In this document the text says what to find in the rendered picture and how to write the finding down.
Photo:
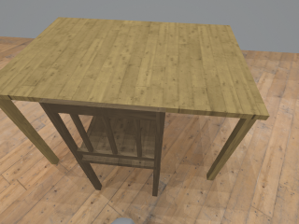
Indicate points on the table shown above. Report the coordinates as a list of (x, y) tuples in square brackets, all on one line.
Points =
[(186, 68)]

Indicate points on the chair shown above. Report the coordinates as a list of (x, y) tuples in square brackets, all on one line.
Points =
[(119, 135)]

